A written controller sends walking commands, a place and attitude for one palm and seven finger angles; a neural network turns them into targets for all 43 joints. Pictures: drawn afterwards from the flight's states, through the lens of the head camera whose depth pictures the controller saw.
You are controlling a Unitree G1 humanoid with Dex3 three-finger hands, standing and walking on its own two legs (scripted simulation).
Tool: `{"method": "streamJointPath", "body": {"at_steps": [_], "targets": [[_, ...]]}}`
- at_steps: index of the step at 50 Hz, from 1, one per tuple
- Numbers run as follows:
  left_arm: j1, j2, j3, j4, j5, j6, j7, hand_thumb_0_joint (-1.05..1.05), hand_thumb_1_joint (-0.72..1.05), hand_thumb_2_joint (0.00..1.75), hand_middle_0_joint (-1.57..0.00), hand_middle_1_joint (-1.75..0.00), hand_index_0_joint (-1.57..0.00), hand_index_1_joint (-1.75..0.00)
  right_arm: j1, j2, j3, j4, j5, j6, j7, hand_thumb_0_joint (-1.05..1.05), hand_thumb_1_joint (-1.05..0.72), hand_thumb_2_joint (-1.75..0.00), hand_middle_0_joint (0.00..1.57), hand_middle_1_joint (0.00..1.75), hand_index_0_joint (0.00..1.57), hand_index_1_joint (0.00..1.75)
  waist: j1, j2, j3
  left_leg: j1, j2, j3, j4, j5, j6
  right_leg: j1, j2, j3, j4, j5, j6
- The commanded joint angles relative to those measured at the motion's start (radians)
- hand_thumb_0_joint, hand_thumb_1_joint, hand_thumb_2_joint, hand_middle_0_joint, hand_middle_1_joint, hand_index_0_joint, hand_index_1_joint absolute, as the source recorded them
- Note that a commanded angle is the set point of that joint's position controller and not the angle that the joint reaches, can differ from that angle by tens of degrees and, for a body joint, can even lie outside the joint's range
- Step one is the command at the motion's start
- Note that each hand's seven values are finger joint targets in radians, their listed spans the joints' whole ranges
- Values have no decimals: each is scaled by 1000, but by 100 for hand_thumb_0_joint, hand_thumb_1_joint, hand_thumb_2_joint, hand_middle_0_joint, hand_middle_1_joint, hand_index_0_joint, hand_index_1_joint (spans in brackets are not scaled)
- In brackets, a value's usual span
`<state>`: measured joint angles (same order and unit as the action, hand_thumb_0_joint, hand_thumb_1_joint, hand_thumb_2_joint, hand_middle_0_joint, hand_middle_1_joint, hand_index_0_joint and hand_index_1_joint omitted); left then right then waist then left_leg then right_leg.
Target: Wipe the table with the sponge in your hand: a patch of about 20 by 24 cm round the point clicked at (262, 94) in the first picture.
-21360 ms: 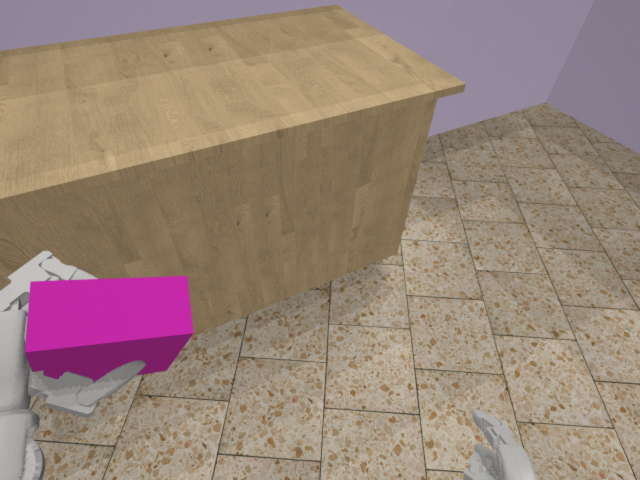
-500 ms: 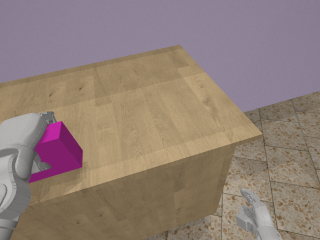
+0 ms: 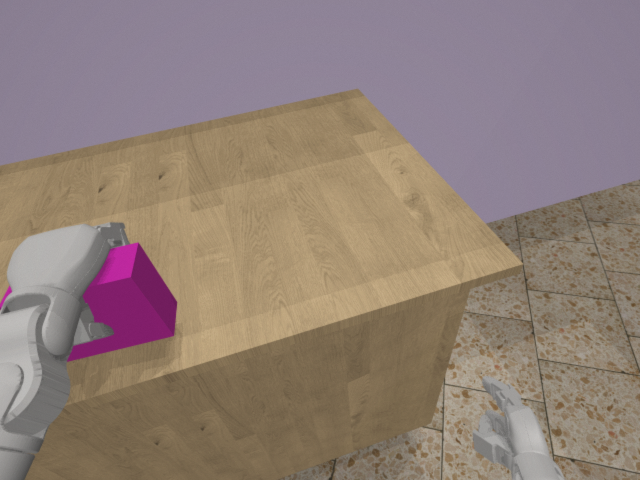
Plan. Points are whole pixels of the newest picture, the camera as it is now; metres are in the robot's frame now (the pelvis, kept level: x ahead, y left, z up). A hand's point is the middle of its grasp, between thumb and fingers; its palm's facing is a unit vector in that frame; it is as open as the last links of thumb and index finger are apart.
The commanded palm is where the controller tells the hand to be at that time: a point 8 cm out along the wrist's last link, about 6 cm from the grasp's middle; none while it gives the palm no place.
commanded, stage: move the sponge above the wiping area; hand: left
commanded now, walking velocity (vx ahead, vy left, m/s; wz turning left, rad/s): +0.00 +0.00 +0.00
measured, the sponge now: (108, 313) +0.24 +0.32 +0.10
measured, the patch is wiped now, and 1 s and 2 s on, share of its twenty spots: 0.00 0.00 0.05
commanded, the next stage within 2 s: lower the sponge onto the table in 0.10 s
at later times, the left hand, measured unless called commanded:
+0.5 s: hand (100, 270) +0.27 +0.32 +0.16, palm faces +0.06 -0.03 -1.00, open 10.0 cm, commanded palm +0.23 +0.32 +0.23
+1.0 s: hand (90, 288) +0.25 +0.33 +0.14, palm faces +0.05 -0.04 -1.00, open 10.0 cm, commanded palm +0.22 +0.32 +0.21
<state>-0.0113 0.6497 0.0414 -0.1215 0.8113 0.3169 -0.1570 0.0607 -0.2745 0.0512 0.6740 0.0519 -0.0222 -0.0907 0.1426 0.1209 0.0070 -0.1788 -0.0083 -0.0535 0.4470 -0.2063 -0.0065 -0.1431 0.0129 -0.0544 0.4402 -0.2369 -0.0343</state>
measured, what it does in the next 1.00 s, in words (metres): stands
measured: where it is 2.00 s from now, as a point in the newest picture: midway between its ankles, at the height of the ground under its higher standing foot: outside the picture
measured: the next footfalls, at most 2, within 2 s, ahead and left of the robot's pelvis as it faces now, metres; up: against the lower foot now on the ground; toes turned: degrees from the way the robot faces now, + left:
none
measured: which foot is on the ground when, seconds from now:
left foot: down 0.00-1.00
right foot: down 0.00-1.00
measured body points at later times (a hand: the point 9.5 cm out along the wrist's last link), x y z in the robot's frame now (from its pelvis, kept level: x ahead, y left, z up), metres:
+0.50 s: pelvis +0.01 +0.00 +0.00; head +0.00 -0.05 +0.45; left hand +0.26 +0.32 +0.21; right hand +0.25 -0.20 -0.09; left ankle +0.03 +0.13 -0.74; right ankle +0.01 -0.10 -0.74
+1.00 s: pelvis +0.01 +0.00 +0.00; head +0.01 -0.04 +0.45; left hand +0.24 +0.33 +0.19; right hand +0.25 -0.20 -0.09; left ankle +0.03 +0.13 -0.74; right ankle +0.01 -0.10 -0.74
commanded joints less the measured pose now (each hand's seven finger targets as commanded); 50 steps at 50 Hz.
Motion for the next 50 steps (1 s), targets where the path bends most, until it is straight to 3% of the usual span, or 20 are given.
{"method": "streamJointPath", "body": {"at_steps": [1, 2, 4, 7, 10, 12, 15, 17, 20, 22, 28, 30, 32, 35, 37, 40, 42, 45, 47, 50], "targets": [[-385, 356, 251, -165, 45, -19, 108, 0, 10, 130, -120, -160, -120, -160, -197, -78, -38, -165, -5, -60, -6, 0, -90, -90, 20, 30, 20, 30, 0, -11, -204, 64, -36, 6, -68, 134, 35, 41, -4, 61, -93, 69, -31], [-409, 383, 274, -180, 49, -11, 117, 0, 10, 130, -120, -160, -120, -160, -240, -75, -27, -173, 1, -68, -5, 0, -90, -90, 20, 30, 20, 30, 13, 39, -205, 67, -41, -2, -71, 142, 32, 44, 9, 95, -90, 65, -47], [-402, 319, 220, -137, 46, 9, 124, 0, 10, 130, -120, -160, -120, -160, -210, -73, -33, -160, -1, -63, 0, 0, -90, -90, 20, 30, 20, 30, 0, 15, -213, 60, -39, 6, -76, 159, 29, 55, -1, 49, -86, 82, -34], [-380, 303, 199, -124, 42, 49, 103, 0, 10, 130, -120, -160, -120, -160, -256, -74, -23, -168, 7, -59, 8, 0, -90, -90, 20, 30, 20, 30, 7, 32, -198, 48, -41, 4, -78, 152, 29, 50, 5, 75, -84, 91, -42], [-350, 277, 152, -62, 42, 77, 61, 0, 10, 130, -120, -160, -120, -160, -215, -92, -33, -162, -1, -45, 8, 0, -90, -90, 20, 30, 20, 30, -10, -36, -187, 25, -35, 10, -71, 134, 35, 43, -5, 47, -83, 106, -28], [-364, 296, 160, -134, 49, 71, 39, 0, 10, 130, -120, -160, -120, -160, -259, -78, -19, -191, 10, -52, 8, 0, -90, -90, 20, 30, 20, 30, -3, -10, -217, 44, -39, 6, -65, 140, 41, 46, 0, 74, -75, 104, -34], [-365, 297, 156, -140, 52, 37, 25, 0, 10, 130, -120, -160, -120, -160, -203, -85, -30, -183, -2, -50, 6, 0, -90, -90, 20, 30, 20, 30, -14, -36, -227, 54, -37, 3, -57, 163, 46, 48, -4, 39, -73, 133, -27], [-375, 339, 204, -182, 55, 17, 34, 0, 10, 130, -120, -160, -120, -160, -233, -73, -18, -195, 5, -60, 3, 0, -90, -90, 20, 30, 20, 30, -3, -15, -238, 69, -38, -2, -57, 171, 47, 49, 5, 72, -71, 127, -37], [-377, 323, 205, -134, 53, 2, 57, 0, 10, 130, -120, -160, -120, -160, -181, -84, -31, -175, -5, -50, 1, 0, -90, -90, 20, 30, 20, 30, -10, -36, -211, 59, -38, 6, -60, 177, 42, 46, 0, 39, -82, 133, -29], [-409, 354, 239, -178, 53, 0, 79, 0, 10, 130, -120, -160, -120, -160, -225, -74, -22, -185, 2, -60, 2, 0, -90, -90, 20, 30, 20, 30, 3, 13, -232, 78, -41, 3, -55, 196, 40, 53, 7, 77, -78, 139, -41], [-301, 268, 187, -148, 35, 52, 91, 0, 10, 130, -120, -160, -120, -160, -203, -81, -31, -182, -7, -48, 17, 0, -90, -90, 20, 30, 20, 30, 3, -7, -229, 50, -34, 20, -47, 238, 35, 75, -10, 43, -57, 214, -35], [-245, 291, 204, -123, 34, 71, 77, 0, 10, 130, -120, -160, -120, -160, -192, -93, -38, -178, -5, -35, 20, 0, -90, -90, 20, 30, 20, 30, 3, -58, -217, 35, -34, 16, -45, 228, 37, 74, -6, 43, -57, 222, -27], [-268, 299, 203, -176, 38, 75, 63, 0, 10, 130, -120, -160, -120, -160, -242, -80, -23, -195, 10, -39, 19, 0, -90, -90, 20, 30, 20, 30, 0, -37, -212, 47, -40, 11, -44, 219, 41, 57, 5, 73, -58, 200, -32], [-259, 299, 192, -166, 44, 56, 51, 0, 10, 130, -120, -160, -120, -160, -186, -91, -34, -187, -3, -34, 14, 0, -90, -90, 20, 30, 20, 30, -13, -43, -219, 50, -38, 14, -34, 228, 46, 57, -3, 42, -57, 221, -24], [-268, 316, 210, -240, 43, 30, 54, 0, 10, 130, -120, -160, -120, -160, -226, -73, -21, -208, 4, -49, 10, 0, -90, -90, 20, 30, 20, 30, -6, -2, -238, 78, -40, 8, -31, 232, 48, 58, 5, 73, -56, 210, -33], [-221, 315, 229, -202, 42, -3, 70, 0, 10, 130, -120, -160, -120, -160, -160, -84, -38, -189, -10, -46, 7, 0, -90, -90, 20, 30, 20, 30, -8, -43, -228, 73, -36, 9, -29, 246, 47, 60, -1, 40, -61, 226, -26], [-254, 337, 256, -231, 43, -12, 86, 0, 10, 130, -120, -160, -120, -160, -205, -75, -25, -198, -1, -52, 6, 0, -90, -90, 20, 30, 20, 30, -3, 7, -210, 80, -39, 5, -32, 237, 45, 48, 9, 76, -67, 202, -38], [-234, 299, 231, -179, 39, -11, 105, 0, 10, 130, -120, -160, -120, -160, -163, -83, -41, -184, -9, -42, 6, 0, -90, -90, 20, 30, 20, 30, -5, -5, -209, 67, -37, 13, -41, 224, 40, 52, 0, 36, -74, 185, -29], [-269, 293, 219, -190, 43, -4, 112, 0, 10, 130, -120, -160, -120, -160, -215, -73, -26, -188, 3, -50, 7, 0, -90, -90, 20, 30, 20, 30, -8, 28, -182, 67, -42, 6, -47, 195, 38, 32, 11, 70, -82, 140, -38], [-253, 254, 176, -143, 49, 3, 105, 0, 10, 130, -120, -160, -120, -160, -174, -88, -41, -177, -7, -41, 6, 0, -90, -90, 20, 30, 20, 30, -15, -8, -196, 58, -39, 11, -50, 200, 40, 43, 4, 30, -79, 160, -30]]}}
